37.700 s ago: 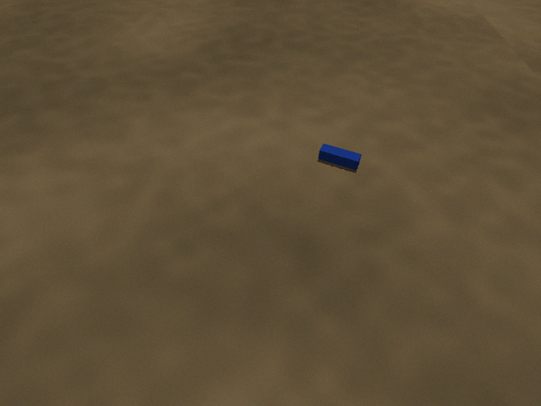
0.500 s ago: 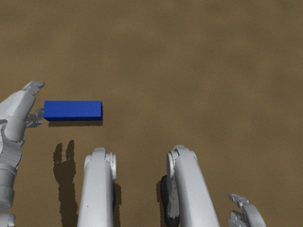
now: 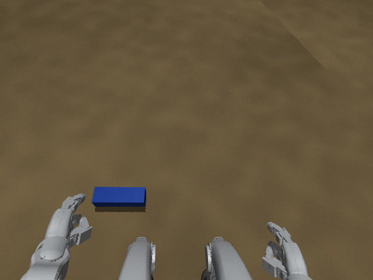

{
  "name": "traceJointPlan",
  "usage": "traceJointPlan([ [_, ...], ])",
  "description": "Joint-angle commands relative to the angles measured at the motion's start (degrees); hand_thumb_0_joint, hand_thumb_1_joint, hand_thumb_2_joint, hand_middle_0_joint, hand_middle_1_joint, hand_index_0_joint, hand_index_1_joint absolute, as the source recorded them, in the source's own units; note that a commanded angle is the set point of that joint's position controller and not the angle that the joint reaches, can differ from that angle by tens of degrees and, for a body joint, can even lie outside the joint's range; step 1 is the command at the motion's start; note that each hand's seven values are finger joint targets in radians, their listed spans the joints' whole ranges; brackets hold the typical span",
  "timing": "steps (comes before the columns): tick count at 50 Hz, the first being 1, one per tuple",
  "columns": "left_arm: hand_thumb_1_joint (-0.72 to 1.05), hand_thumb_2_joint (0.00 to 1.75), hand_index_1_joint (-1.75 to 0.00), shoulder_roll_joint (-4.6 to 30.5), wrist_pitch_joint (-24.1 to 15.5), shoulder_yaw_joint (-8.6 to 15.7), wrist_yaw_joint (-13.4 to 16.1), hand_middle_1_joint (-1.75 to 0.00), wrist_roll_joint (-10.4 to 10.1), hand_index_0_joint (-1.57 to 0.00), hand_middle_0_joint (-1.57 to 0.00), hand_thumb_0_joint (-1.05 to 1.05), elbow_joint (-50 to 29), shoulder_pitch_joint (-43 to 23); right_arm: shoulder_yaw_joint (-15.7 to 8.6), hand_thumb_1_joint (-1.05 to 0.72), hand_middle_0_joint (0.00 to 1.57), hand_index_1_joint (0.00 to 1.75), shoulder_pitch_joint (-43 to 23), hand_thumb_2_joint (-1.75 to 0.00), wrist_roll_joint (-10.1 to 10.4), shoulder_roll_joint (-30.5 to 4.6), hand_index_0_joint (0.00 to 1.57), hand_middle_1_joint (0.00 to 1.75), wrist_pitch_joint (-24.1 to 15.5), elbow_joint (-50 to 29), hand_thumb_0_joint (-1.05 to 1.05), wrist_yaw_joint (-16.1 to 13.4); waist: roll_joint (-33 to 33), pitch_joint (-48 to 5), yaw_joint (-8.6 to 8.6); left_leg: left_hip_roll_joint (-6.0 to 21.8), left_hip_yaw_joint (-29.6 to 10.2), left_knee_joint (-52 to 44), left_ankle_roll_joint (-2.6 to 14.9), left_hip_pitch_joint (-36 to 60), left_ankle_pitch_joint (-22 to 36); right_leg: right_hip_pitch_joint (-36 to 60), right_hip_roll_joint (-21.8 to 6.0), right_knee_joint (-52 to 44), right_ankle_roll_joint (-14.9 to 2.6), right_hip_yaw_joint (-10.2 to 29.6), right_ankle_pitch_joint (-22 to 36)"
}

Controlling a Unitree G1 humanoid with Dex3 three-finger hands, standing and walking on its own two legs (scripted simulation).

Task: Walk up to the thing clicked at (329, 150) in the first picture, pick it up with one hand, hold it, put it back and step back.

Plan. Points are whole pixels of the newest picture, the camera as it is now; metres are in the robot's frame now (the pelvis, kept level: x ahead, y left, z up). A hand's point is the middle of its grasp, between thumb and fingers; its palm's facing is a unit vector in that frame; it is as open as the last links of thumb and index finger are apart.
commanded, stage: home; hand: left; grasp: from above
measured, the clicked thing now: (120, 196) +0.50 +0.25 -0.60
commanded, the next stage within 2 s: none
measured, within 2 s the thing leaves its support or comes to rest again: neither
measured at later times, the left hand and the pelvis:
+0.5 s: hand (77, 253) +0.19 +0.18 +0.04, palm faces +0.08 -0.98 -0.20, open 7.4 cm; pelvis +0.04 +0.00 +0.08, yaw +2 degrees
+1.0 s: hand (80, 248) +0.20 +0.18 +0.04, palm faces +0.07 -0.98 -0.20, open 7.4 cm; pelvis +0.04 +0.00 +0.08, yaw +1 degrees
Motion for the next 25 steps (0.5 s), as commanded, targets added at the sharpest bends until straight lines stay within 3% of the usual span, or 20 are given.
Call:
traceJointPlan([
  [1,0.90,0.90,-0.30,5.4,0.2,3.8,1.4,-0.30,-3.2,-0.20,-0.20,0.00,-14.8,0.5,-3.2,-0.90,0.20,0.30,1.5,-0.90,0.2,-8.5,0.20,0.30,-4.5,-7.9,0.00,-3.1,4.0,-15.6,-0.54,-0.4,-1.2,-20.1,1.33,22.8,8.7,16.5,1.7,-16.9,-2.43,0.5,9.8],
  [7,0.90,0.90,-0.30,2.5,2.3,3.7,0.8,-0.30,-5.6,-0.20,-0.20,0.00,-21.2,10.3,-3.1,-0.90,0.20,0.30,4.1,-0.90,-0.3,-7.6,0.20,0.30,-7.0,-9.4,0.00,-5.3,2.9,-10.6,0.38,-0.8,0.7,-26.7,1.43,29.2,12.7,25.4,1.8,-25.4,-2.09,0.3,13.0],
  [15,0.90,0.90,-0.30,0.1,3.2,1.2,-0.4,-0.30,-4.6,-0.20,-0.20,0.00,-27.0,20.2,-3.5,-0.90,0.20,0.30,4.1,-0.90,-1.0,-6.8,0.20,0.30,-9.5,-10.7,0.00,-6.6,1.3,-4.6,0.89,-1.3,1.8,-31.7,1.59,33.5,15.2,29.9,2.3,-31.2,-1.90,-0.7,14.1],
  [18,0.90,0.90,-0.30,0.4,3.3,1.4,-1.0,-0.30,-4.7,-0.20,-0.20,0.00,-28.2,20.3,-3.5,-0.90,0.20,0.30,3.5,-0.90,-1.2,-7.1,0.20,0.30,-10.3,-11.3,0.00,-6.8,-1.4,-2.0,1.32,-1.8,2.7,-32.2,2.12,33.1,13.0,30.4,2.0,-33.2,-1.38,-0.8,11.9],
  [19,0.90,0.90,-0.30,0.0,3.3,0.6,-1.3,-0.30,-4.5,-0.20,-0.20,0.00,-28.5,20.3,-3.6,-0.90,0.20,0.30,3.4,-0.90,-1.4,-7.1,0.20,0.30,-10.7,-11.0,0.00,-6.8,-0.8,-2.2,0.86,-1.7,2.7,-32.7,1.99,33.7,13.1,30.3,2.1,-33.1,-1.46,-0.9,11.8],
  [25,0.90,0.90,-0.30,0.9,2.8,1.2,-2.4,-0.30,-4.0,-0.20,-0.20,0.00,-28.1,17.5,-4.0,-0.90,0.20,0.30,2.8,-0.90,-1.7,-7.9,0.20,0.30,-12.3,-10.6,0.00,-6.7,-0.5,-0.6,0.75,-1.5,2.5,-33.6,1.89,34.6,11.6,29.5,1.8,-32.9,-1.39,-1.2,10.3],
])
